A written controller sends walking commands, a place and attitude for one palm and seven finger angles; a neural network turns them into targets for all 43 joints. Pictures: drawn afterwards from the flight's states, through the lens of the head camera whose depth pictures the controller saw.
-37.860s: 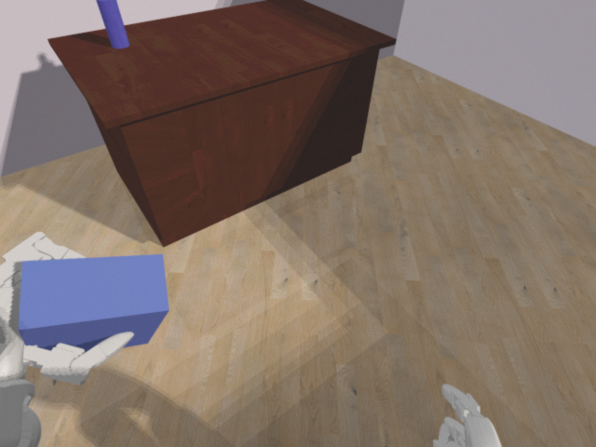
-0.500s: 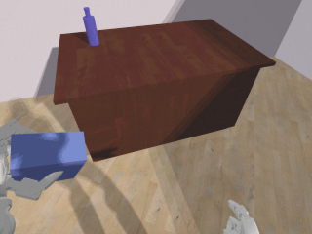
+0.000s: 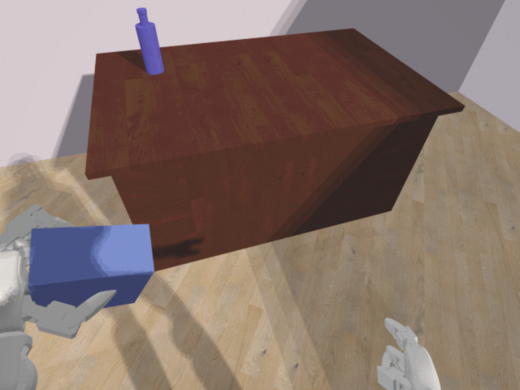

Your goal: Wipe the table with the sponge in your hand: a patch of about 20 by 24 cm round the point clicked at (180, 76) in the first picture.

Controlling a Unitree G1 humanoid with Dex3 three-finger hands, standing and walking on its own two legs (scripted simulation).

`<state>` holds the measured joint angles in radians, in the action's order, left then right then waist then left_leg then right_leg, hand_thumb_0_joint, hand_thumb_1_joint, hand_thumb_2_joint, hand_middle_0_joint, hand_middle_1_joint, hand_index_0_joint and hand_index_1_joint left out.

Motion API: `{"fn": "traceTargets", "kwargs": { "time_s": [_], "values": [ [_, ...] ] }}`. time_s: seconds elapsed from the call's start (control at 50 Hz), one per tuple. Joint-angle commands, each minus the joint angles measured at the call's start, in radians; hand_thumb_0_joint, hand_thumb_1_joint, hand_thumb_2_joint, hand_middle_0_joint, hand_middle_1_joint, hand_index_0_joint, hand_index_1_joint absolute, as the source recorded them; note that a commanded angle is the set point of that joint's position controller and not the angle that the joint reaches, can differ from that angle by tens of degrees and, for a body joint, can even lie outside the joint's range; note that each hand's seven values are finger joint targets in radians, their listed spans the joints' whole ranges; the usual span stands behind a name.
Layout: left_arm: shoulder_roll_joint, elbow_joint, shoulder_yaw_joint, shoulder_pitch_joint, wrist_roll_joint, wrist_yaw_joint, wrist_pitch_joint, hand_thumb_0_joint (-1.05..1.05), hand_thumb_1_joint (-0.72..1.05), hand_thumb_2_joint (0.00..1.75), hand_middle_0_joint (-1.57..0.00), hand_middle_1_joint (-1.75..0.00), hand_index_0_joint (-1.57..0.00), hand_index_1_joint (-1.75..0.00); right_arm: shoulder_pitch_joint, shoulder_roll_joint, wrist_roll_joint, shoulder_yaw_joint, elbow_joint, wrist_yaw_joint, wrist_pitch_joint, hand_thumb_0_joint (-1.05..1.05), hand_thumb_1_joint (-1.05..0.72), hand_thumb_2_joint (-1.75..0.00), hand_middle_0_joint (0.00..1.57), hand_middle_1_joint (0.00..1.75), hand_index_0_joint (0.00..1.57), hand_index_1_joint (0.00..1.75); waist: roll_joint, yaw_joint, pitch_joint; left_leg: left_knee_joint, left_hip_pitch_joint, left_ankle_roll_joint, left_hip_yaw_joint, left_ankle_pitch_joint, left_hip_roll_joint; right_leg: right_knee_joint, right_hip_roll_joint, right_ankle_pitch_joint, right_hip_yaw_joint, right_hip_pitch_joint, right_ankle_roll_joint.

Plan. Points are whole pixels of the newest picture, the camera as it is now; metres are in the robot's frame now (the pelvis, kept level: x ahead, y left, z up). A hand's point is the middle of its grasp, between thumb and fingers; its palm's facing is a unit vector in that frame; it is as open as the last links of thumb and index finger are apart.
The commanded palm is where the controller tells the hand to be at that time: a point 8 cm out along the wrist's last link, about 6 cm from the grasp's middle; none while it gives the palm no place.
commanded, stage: stand and wait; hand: left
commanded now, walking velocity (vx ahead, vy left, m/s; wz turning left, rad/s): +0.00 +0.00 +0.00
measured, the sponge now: (108, 270) +0.23 +0.21 +0.13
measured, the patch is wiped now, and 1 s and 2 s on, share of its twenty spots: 1.00 1.00 1.00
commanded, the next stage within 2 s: none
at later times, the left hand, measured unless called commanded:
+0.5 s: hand (59, 275) +0.21 +0.25 +0.15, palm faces +0.40 -0.85 -0.35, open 9.6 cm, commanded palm +0.16 +0.29 +0.18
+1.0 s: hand (62, 271) +0.21 +0.25 +0.15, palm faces +0.40 -0.85 -0.35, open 9.6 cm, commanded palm +0.16 +0.29 +0.18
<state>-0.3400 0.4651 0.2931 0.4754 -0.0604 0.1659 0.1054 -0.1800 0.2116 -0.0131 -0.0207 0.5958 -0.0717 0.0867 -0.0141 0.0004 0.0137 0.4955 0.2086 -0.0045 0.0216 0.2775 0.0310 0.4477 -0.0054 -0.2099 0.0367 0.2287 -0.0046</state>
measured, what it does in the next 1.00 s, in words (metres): stands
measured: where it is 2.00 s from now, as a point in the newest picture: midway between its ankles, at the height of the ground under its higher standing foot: outside the picture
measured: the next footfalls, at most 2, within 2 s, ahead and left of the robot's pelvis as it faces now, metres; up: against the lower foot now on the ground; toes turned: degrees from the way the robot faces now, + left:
none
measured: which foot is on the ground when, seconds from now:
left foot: down 0.00-1.00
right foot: down 0.00-1.00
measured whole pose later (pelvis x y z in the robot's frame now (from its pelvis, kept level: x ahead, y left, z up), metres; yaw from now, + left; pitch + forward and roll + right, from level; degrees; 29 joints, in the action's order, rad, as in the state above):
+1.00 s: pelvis +0.00 +0.01 +0.00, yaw +0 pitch +0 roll -1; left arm -0.33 0.44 0.29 0.47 -0.06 0.17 0.10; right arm -0.19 0.22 -0.01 -0.02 0.61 -0.07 0.07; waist -0.03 0.00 0.02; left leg 0.47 0.21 0.01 0.03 0.26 0.02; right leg 0.41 0.00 -0.19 0.03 0.22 0.01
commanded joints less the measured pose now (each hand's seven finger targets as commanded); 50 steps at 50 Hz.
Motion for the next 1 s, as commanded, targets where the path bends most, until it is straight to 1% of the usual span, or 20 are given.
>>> {"fn": "traceTargets", "kwargs": {
  "time_s": [0.0, 0.06, 0.1, 0.14, 0.18, 0.24, 0.3, 0.32, 0.34, 0.38, 0.4, 0.46, 0.5, 0.52, 0.56, 0.76, 0.86, 0.9, 0.92, 0.98],
  "values": [
    [-0.166, 0.220, 0.118, -0.074, 0.000, 0.016, 0.068, 0.00, 0.10, 1.30, -1.20, -1.60, -1.20, -1.60, 0.106, 0.122, 0.001, 0.047, -0.157, -0.007, 0.048, 0.00, -0.90, -0.90, 0.20, 0.30, 0.20, 0.30, -0.039, -0.002, 0.112, -0.079, 0.003, 0.025, -0.076, -0.194, 0.067, -0.066, 0.085, 0.172, -0.113, -0.063, -0.012],
    [-0.163, 0.210, 0.115, -0.073, 0.000, 0.015, 0.066, 0.00, 0.10, 1.30, -1.20, -1.60, -1.20, -1.60, 0.109, 0.123, 0.001, 0.045, -0.156, -0.008, 0.045, 0.00, -0.90, -0.90, 0.20, 0.30, 0.20, 0.30, -0.032, -0.003, 0.101, -0.088, 0.009, 0.026, -0.080, -0.182, 0.068, -0.072, 0.083, 0.155, -0.108, -0.058, -0.011],
    [-0.167, 0.212, 0.120, -0.072, 0.000, 0.015, 0.066, 0.00, 0.10, 1.30, -1.20, -1.60, -1.20, -1.60, 0.106, 0.124, 0.002, 0.046, -0.155, -0.008, 0.043, 0.00, -0.90, -0.90, 0.20, 0.30, 0.20, 0.30, -0.017, -0.001, 0.116, -0.088, 0.001, 0.026, -0.080, -0.193, 0.069, -0.070, 0.082, 0.164, -0.105, -0.070, -0.010],
    [-0.162, 0.207, 0.113, -0.068, 0.000, 0.014, 0.065, 0.00, 0.10, 1.30, -1.20, -1.60, -1.20, -1.60, 0.109, 0.123, 0.001, 0.044, -0.155, -0.008, 0.042, 0.00, -0.90, -0.90, 0.20, 0.30, 0.20, 0.30, -0.022, -0.002, 0.108, -0.098, 0.008, 0.026, -0.085, -0.192, 0.072, -0.067, 0.081, 0.156, -0.099, -0.069, -0.009],
    [-0.163, 0.216, 0.113, -0.067, 0.000, 0.015, 0.066, 0.00, 0.10, 1.30, -1.20, -1.60, -1.20, -1.60, 0.110, 0.124, 0.002, 0.045, -0.155, -0.007, 0.043, 0.00, -0.90, -0.90, 0.20, 0.30, 0.20, 0.30, -0.049, 0.000, 0.106, -0.102, 0.005, 0.027, -0.082, -0.185, 0.071, -0.068, 0.079, 0.153, -0.097, -0.062, -0.008],
    [-0.161, 0.207, 0.109, -0.073, 0.003, 0.014, 0.066, 0.00, 0.10, 1.30, -1.20, -1.60, -1.20, -1.60, 0.115, 0.123, 0.002, 0.042, -0.154, -0.009, 0.042, 0.00, -0.90, -0.90, 0.20, 0.30, 0.20, 0.30, -0.047, 0.001, 0.082, -0.120, 0.027, 0.027, -0.091, -0.148, 0.072, -0.073, 0.073, 0.114, -0.092, -0.052, -0.006],
    [-0.160, 0.191, 0.110, -0.076, 0.002, 0.015, 0.066, 0.00, 0.10, 1.30, -1.20, -1.60, -1.20, -1.60, 0.112, 0.125, 0.003, 0.044, -0.150, -0.008, 0.042, 0.00, -0.90, -0.90, 0.20, 0.30, 0.20, 0.30, -0.021, 0.001, 0.077, -0.118, 0.034, 0.026, -0.085, -0.108, 0.066, -0.093, 0.076, 0.082, -0.101, -0.045, -0.006],
    [-0.169, 0.185, 0.118, -0.070, 0.003, 0.015, 0.066, 0.00, 0.10, 1.30, -1.20, -1.60, -1.20, -1.60, 0.114, 0.128, 0.003, 0.046, -0.154, -0.010, 0.043, 0.00, -0.90, -0.90, 0.20, 0.30, 0.20, 0.30, -0.028, 0.001, 0.074, -0.121, 0.035, 0.027, -0.088, -0.102, 0.063, -0.096, 0.077, 0.073, -0.099, -0.041, -0.008],
    [-0.155, 0.193, 0.102, -0.086, 0.004, 0.014, 0.068, 0.00, 0.10, 1.30, -1.20, -1.60, -1.20, -1.60, 0.115, 0.122, 0.003, 0.042, -0.150, -0.009, 0.042, 0.00, -0.90, -0.90, 0.20, 0.30, 0.20, 0.30, -0.035, -0.001, 0.067, -0.125, 0.036, 0.027, -0.087, -0.084, 0.064, -0.097, 0.075, 0.058, -0.100, -0.034, -0.006],
    [-0.159, 0.195, 0.106, -0.086, 0.005, 0.016, 0.069, 0.00, 0.10, 1.30, -1.20, -1.60, -1.20, -1.60, 0.114, 0.124, 0.005, 0.043, -0.151, -0.009, 0.044, 0.00, -0.90, -0.90, 0.20, 0.30, 0.20, 0.30, -0.045, 0.001, 0.075, -0.131, 0.039, 0.028, -0.088, -0.074, 0.065, -0.096, 0.072, 0.056, -0.098, -0.041, -0.006],
    [-0.164, 0.196, 0.113, -0.087, 0.006, 0.017, 0.070, 0.00, 0.10, 1.30, -1.20, -1.60, -1.20, -1.60, 0.110, 0.124, 0.005, 0.045, -0.150, -0.010, 0.044, 0.00, -0.90, -0.90, 0.20, 0.30, 0.20, 0.30, -0.030, 0.001, 0.083, -0.128, 0.035, 0.029, -0.087, -0.086, 0.064, -0.095, 0.071, 0.068, -0.096, -0.050, -0.005],
    [-0.162, 0.205, 0.110, -0.086, 0.006, 0.017, 0.071, 0.00, 0.10, 1.30, -1.20, -1.60, -1.20, -1.60, 0.113, 0.124, 0.004, 0.045, -0.151, -0.009, 0.046, 0.00, -0.90, -0.90, 0.20, 0.30, 0.20, 0.30, -0.034, 0.001, 0.090, -0.129, 0.028, 0.028, -0.090, -0.101, 0.065, -0.089, 0.069, 0.081, -0.091, -0.055, -0.005],
    [-0.160, 0.216, 0.109, -0.084, 0.005, 0.017, 0.072, 0.00, 0.10, 1.30, -1.20, -1.60, -1.20, -1.60, 0.111, 0.124, 0.004, 0.046, -0.149, -0.008, 0.046, 0.00, -0.90, -0.90, 0.20, 0.30, 0.20, 0.30, -0.047, 0.001, 0.102, -0.124, 0.015, 0.027, -0.083, -0.128, 0.065, -0.082, 0.070, 0.112, -0.091, -0.062, -0.005],
    [-0.164, 0.205, 0.112, -0.073, 0.005, 0.016, 0.069, 0.00, 0.10, 1.30, -1.20, -1.60, -1.20, -1.60, 0.113, 0.130, 0.004, 0.046, -0.156, -0.009, 0.048, 0.00, -0.90, -0.90, 0.20, 0.30, 0.20, 0.30, -0.057, 0.001, 0.093, -0.131, 0.022, 0.025, -0.092, -0.130, 0.067, -0.080, 0.070, 0.108, -0.083, -0.057, -0.005],
    [-0.157, 0.205, 0.107, -0.071, 0.005, 0.016, 0.070, 0.00, 0.10, 1.30, -1.20, -1.60, -1.20, -1.60, 0.111, 0.123, 0.004, 0.045, -0.151, -0.008, 0.046, 0.00, -0.90, -0.90, 0.20, 0.30, 0.20, 0.30, -0.041, 0.002, 0.097, -0.128, 0.021, 0.027, -0.089, -0.140, 0.068, -0.076, 0.067, 0.120, -0.081, -0.066, -0.003],
    [-0.161, 0.199, 0.109, -0.084, 0.005, 0.015, 0.068, 0.00, 0.10, 1.30, -1.20, -1.60, -1.20, -1.60, 0.114, 0.124, 0.004, 0.044, -0.151, -0.008, 0.042, 0.00, -0.90, -0.90, 0.20, 0.30, 0.20, 0.30, -0.043, 0.002, 0.089, -0.122, 0.020, 0.024, -0.078, -0.130, 0.062, -0.090, 0.070, 0.117, -0.091, -0.058, -0.005],
    [-0.158, 0.193, 0.106, -0.082, 0.005, 0.014, 0.064, 0.00, 0.10, 1.30, -1.20, -1.60, -1.20, -1.60, 0.116, 0.124, 0.005, 0.043, -0.153, -0.009, 0.041, 0.00, -0.90, -0.90, 0.20, 0.30, 0.20, 0.30, -0.028, 0.002, 0.085, -0.123, 0.018, 0.024, -0.080, -0.129, 0.063, -0.094, 0.070, 0.114, -0.092, -0.052, -0.004],
    [-0.158, 0.202, 0.106, -0.087, 0.005, 0.015, 0.066, 0.00, 0.10, 1.30, -1.20, -1.60, -1.20, -1.60, 0.114, 0.126, 0.004, 0.045, -0.152, -0.008, 0.040, 0.00, -0.90, -0.90, 0.20, 0.30, 0.20, 0.30, -0.033, 0.002, 0.095, -0.125, 0.018, 0.022, -0.082, -0.129, 0.062, -0.088, 0.068, 0.114, -0.088, -0.062, -0.004],
    [-0.159, 0.198, 0.108, -0.080, 0.006, 0.015, 0.065, 0.00, 0.10, 1.30, -1.20, -1.60, -1.20, -1.60, 0.118, 0.131, 0.003, 0.047, -0.158, -0.009, 0.041, 0.00, -0.90, -0.90, 0.20, 0.30, 0.20, 0.30, -0.058, 0.002, 0.088, -0.129, 0.020, 0.021, -0.084, -0.127, 0.062, -0.086, 0.068, 0.108, -0.084, -0.055, -0.005],
    [-0.161, 0.202, 0.112, -0.074, 0.005, 0.016, 0.067, 0.00, 0.10, 1.30, -1.20, -1.60, -1.20, -1.60, 0.111, 0.125, 0.004, 0.045, -0.154, -0.010, 0.040, 0.00, -0.90, -0.90, 0.20, 0.30, 0.20, 0.30, -0.036, 0.004, 0.103, -0.126, 0.015, 0.024, -0.083, -0.142, 0.064, -0.081, 0.066, 0.130, -0.084, -0.070, -0.003]
  ]
}}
